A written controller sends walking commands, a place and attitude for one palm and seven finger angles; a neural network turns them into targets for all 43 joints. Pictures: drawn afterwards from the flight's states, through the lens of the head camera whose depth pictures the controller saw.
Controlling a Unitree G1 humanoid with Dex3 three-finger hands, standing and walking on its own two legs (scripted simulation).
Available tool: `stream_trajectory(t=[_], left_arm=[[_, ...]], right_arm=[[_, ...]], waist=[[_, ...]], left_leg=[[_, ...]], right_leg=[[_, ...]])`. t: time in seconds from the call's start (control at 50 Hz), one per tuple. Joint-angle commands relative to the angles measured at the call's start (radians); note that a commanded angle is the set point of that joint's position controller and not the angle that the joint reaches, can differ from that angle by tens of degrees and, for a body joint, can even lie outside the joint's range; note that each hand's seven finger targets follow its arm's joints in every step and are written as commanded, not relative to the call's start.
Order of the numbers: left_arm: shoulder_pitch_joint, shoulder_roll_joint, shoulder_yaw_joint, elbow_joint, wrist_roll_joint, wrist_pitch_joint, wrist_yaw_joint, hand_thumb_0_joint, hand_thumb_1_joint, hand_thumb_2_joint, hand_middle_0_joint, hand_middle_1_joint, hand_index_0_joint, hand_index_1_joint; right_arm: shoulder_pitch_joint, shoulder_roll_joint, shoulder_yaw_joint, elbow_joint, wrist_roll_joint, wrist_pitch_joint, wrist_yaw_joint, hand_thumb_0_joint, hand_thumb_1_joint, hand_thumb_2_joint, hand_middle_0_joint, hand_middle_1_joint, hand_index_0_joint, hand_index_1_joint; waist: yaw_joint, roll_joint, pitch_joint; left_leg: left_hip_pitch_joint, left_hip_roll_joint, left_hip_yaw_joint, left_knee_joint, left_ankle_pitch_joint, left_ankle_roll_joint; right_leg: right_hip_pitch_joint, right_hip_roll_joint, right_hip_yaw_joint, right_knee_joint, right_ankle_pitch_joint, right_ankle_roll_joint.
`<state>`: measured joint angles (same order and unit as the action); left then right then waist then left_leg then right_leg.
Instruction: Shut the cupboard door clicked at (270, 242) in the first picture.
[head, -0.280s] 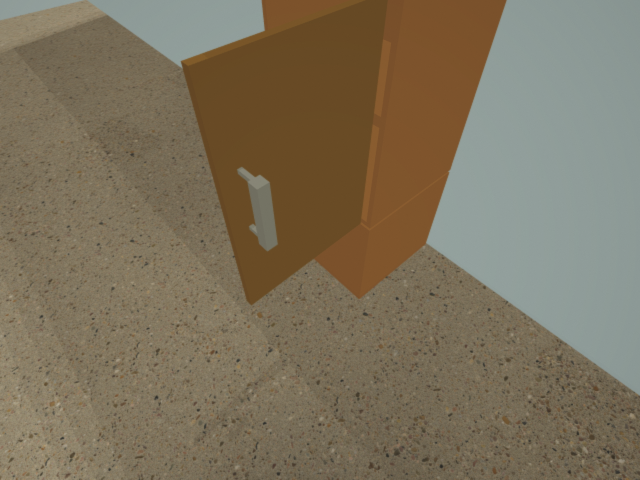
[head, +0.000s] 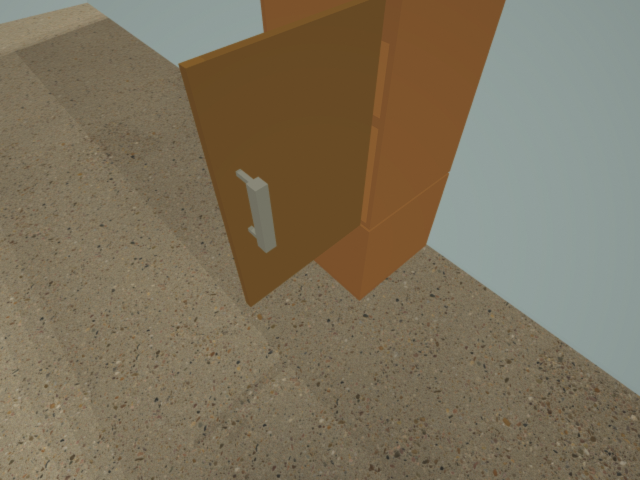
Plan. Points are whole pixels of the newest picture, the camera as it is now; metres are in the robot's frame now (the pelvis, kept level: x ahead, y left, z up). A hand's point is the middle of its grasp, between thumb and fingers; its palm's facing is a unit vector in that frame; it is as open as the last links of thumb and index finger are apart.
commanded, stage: look at it before walking up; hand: left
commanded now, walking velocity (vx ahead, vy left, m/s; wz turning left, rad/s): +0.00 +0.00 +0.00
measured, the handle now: (254, 211) +0.55 +0.16 -0.03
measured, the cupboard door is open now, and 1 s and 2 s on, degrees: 91 91 91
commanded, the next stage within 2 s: walk to a spot facing it in 0.56 s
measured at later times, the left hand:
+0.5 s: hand out of the picture +0.01 +0.18 -0.17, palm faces +0.03 -0.97 -0.24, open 7.4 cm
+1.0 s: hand out of the picture +0.01 +0.19 -0.19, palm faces -0.06 -0.97 -0.22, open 7.4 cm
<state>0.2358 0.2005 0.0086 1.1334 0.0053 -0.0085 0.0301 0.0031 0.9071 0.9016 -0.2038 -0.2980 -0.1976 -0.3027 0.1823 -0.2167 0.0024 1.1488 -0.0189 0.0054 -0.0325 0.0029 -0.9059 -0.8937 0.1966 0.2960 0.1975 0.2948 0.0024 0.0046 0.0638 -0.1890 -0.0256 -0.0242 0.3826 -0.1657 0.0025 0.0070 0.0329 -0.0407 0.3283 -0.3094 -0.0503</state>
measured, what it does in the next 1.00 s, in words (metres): stands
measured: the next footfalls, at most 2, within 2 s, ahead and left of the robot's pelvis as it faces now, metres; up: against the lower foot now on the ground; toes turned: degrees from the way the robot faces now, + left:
left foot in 1.64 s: +0.06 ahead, +0.10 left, +0.00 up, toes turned -28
right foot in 1.98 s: -0.07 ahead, -0.15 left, +0.00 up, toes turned -44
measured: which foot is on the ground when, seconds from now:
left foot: down 0.00-1.00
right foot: down 0.00-1.00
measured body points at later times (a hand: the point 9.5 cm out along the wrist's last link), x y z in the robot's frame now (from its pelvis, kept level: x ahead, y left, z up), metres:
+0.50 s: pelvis +0.00 -0.01 +0.00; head +0.02 -0.01 +0.45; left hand +0.01 +0.23 -0.15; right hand +0.03 -0.25 -0.16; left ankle +0.03 +0.12 -0.74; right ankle -0.08 -0.08 -0.74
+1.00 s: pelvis -0.01 +0.00 -0.01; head +0.03 -0.01 +0.43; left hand +0.02 +0.24 -0.17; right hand -0.01 -0.25 -0.17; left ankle +0.03 +0.12 -0.74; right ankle -0.08 -0.08 -0.74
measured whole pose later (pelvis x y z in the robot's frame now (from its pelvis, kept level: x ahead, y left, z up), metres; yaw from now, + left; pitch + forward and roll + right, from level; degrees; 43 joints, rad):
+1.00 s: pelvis -0.01 +0.00 -0.01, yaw -7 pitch +0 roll +0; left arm 0.27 0.18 0.06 1.05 0.02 0.06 0.01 0.00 0.91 0.90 -0.20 -0.30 -0.20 -0.30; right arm 0.21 -0.18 -0.04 1.06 -0.03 0.03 -0.06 0.00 -0.91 -0.89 0.20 0.30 0.20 0.29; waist 0.01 0.00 0.09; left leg -0.29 0.05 0.08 0.57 -0.27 -0.01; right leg -0.16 0.09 0.06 0.55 -0.38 -0.06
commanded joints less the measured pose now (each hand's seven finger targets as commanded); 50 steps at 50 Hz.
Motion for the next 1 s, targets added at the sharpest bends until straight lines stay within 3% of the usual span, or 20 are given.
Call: stream_trajectory(t=[0.0,0.06,0.38,0.48,0.5,0.64,0.7,0.84,0.92,0.96,0.98], left_arm=[[0.06,0.142,0.024,-0.029,-0.003,-0.012,0.007,0.0,0.9,0.9,-0.2,-0.3,-0.2,-0.3],[0.055,0.144,0.024,-0.03,-0.004,-0.011,0.008,0.0,0.9,0.9,-0.2,-0.3,-0.2,-0.3],[0.08,0.131,0.025,-0.032,-0.005,-0.009,0.013,0.0,0.9,0.9,-0.2,-0.3,-0.2,-0.3],[0.083,0.122,0.022,-0.03,-0.005,-0.008,0.011,0.0,0.9,0.9,-0.2,-0.3,-0.2,-0.3],[0.086,0.123,0.024,-0.03,-0.004,-0.009,0.011,0.0,0.9,0.9,-0.2,-0.3,-0.2,-0.3],[0.088,0.117,0.022,-0.032,-0.006,-0.008,0.012,0.0,0.9,0.9,-0.2,-0.3,-0.2,-0.3],[0.112,0.082,0.026,-0.034,-0.004,0.008,0.014,0.0,0.9,0.9,-0.2,-0.3,-0.2,-0.3],[0.076,0.122,0.073,-0.109,0.009,0.043,-0.002,0.0,0.9,0.9,-0.2,-0.3,-0.2,-0.3],[0.06,0.114,0.083,-0.143,0.011,0.047,-0.011,0.0,0.9,0.9,-0.2,-0.3,-0.2,-0.3],[0.046,0.1,0.085,-0.164,0.012,0.048,-0.018,0.0,0.9,0.9,-0.2,-0.3,-0.2,-0.3],[0.037,0.087,0.085,-0.178,0.011,0.051,-0.023,0.0,0.9,0.9,-0.2,-0.3,-0.2,-0.3]], right_arm=[[0.029,-0.135,-0.02,-0.03,0.005,-0.016,-0.012,0.0,-0.9,-0.9,0.2,0.3,0.2,0.3],[0.034,-0.132,-0.02,-0.028,0.003,-0.017,-0.012,0.0,-0.9,-0.9,0.2,0.3,0.2,0.3],[0.051,-0.112,-0.018,-0.024,0.004,-0.013,-0.016,0.0,-0.9,-0.9,0.2,0.3,0.2,0.3],[0.055,-0.104,-0.016,-0.022,0.003,-0.012,-0.016,0.0,-0.9,-0.9,0.2,0.3,0.2,0.3],[0.056,-0.108,-0.015,-0.024,0.005,-0.011,-0.016,0.0,-0.9,-0.9,0.2,0.3,0.2,0.3],[0.067,-0.101,-0.017,-0.021,0.004,-0.011,-0.017,0.0,-0.9,-0.9,0.2,0.3,0.2,0.3],[0.094,-0.064,-0.017,-0.019,0.003,-0.001,-0.025,0.0,-0.9,-0.9,0.2,0.3,0.2,0.3],[0.088,-0.098,-0.06,-0.083,-0.002,0.021,-0.038,0.0,-0.9,-0.9,0.2,0.3,0.2,0.3],[0.084,-0.118,-0.076,-0.118,-0.003,0.016,-0.041,0.0,-0.9,-0.9,0.2,0.3,0.2,0.3],[0.104,-0.145,-0.084,-0.129,-0.006,0.011,-0.043,0.0,-0.9,-0.9,0.2,0.3,0.2,0.3],[0.109,-0.161,-0.088,-0.135,-0.008,0.007,-0.041,0.0,-0.9,-0.9,0.2,0.3,0.2,0.3]], waist=[[-0.002,-0.035,-0.019],[-0.006,-0.013,-0.026],[-0.004,-0.029,-0.011],[-0.004,-0.002,0.004],[-0.002,-0.03,0.001],[-0.006,-0.019,-0.001],[-0.005,-0.027,0.007],[-0.013,-0.028,0.001],[-0.014,0.038,-0.028],[-0.017,0.121,-0.056],[-0.016,0.191,-0.06]], left_leg=[[0.082,0.117,-0.087,-0.015,0.229,0.039],[0.082,0.118,-0.085,-0.015,0.246,0.036],[0.075,0.112,-0.067,0.008,0.256,0.034],[0.07,0.114,-0.072,-0.002,0.231,0.032],[0.071,0.113,-0.07,0.002,0.228,0.032],[0.067,0.112,-0.067,0.005,0.232,0.031],[0.067,0.122,-0.032,0.046,0.219,0.024],[-0.009,0.157,0.019,0.14,0.107,0.015],[0.022,0.216,-0.033,0.112,0.103,0.045],[0.048,0.306,-0.119,0.047,0.112,0.101],[0.044,0.377,-0.179,-0.014,0.114,0.145]], right_leg=[[-0.1,-0.145,0.089,-0.064,0.275,0.006],[-0.091,-0.147,0.09,-0.055,0.295,0.005],[-0.082,-0.15,0.085,-0.05,0.388,0.019],[-0.097,-0.146,0.09,-0.058,0.318,0.012],[-0.096,-0.142,0.086,-0.062,0.321,0.016],[-0.091,-0.145,0.087,-0.053,0.343,0.017],[-0.121,-0.138,0.109,-0.031,0.387,0.021],[-0.198,-0.137,0.196,0.085,0.38,-0.027],[-0.277,-0.084,0.2,0.17,0.308,-0.014],[-0.338,-0.029,0.15,0.303,0.181,0.006],[-0.37,-0.001,0.104,0.419,-0.026,0.017]])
